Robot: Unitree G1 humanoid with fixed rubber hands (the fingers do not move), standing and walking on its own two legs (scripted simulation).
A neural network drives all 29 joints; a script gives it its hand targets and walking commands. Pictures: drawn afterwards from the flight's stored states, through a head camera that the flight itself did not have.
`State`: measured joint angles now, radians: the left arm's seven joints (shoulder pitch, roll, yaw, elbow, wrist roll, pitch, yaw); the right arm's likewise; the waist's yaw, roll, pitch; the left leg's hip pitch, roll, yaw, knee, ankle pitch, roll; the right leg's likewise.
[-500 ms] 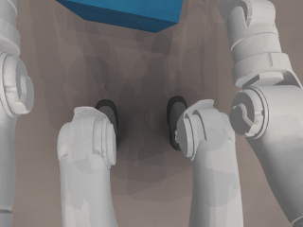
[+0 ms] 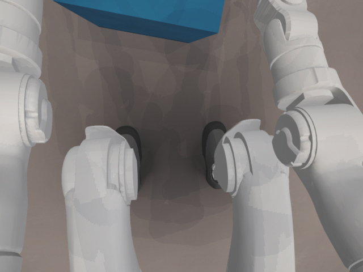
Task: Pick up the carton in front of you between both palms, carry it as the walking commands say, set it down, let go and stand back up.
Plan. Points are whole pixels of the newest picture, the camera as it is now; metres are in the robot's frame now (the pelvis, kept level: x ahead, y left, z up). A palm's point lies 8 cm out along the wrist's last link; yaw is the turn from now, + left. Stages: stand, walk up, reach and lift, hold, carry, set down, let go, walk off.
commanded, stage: reach and lift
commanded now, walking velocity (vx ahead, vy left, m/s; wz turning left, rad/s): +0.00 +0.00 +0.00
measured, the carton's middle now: out of the picture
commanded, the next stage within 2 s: none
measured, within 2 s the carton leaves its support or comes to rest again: leaves its support in 0.46 s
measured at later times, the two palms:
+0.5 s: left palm out of the picture +0.57 +0.20 -0.17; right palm out of the picture +0.56 -0.10 -0.16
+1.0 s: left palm out of the picture +0.51 +0.19 +0.03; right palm out of the picture +0.50 -0.11 +0.03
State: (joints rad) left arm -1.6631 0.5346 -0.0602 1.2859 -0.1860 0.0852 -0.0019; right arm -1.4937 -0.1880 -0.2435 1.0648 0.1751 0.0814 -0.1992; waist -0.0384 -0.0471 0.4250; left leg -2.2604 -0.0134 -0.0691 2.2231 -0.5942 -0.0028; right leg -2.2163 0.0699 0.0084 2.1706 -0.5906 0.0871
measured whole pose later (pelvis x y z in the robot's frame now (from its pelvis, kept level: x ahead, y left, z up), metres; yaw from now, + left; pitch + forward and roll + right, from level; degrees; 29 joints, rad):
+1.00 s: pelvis -0.01 -0.01 +0.10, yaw +4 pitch +43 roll -3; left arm -1.28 0.14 0.42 0.88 0.29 0.39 -0.04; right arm -1.15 0.08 -0.63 0.64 -0.24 0.38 -0.11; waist -0.02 -0.02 -0.08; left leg -2.12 -0.05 -0.08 1.83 -0.46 -0.03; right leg -2.08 0.07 0.05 1.81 -0.49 0.08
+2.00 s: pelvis +0.07 -0.01 +0.35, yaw +6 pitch +18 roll +0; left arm -0.46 -0.12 0.35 0.52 0.26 0.42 -0.01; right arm -0.44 0.18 -0.39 0.49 -0.25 0.40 -0.04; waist 0.00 -0.02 -0.17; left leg -0.86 -0.02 -0.07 0.89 -0.35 -0.02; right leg -0.85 0.03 0.07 0.90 -0.37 0.02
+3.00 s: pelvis +0.09 -0.01 +0.41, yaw +6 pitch -5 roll +0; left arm -0.29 -0.16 0.25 0.31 0.30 0.66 -0.02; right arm -0.31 0.16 -0.27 0.33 -0.30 0.64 0.02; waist 0.00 -0.01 0.02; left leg -0.12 -0.01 -0.07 0.39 -0.19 -0.01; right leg -0.11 0.01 0.08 0.39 -0.21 0.01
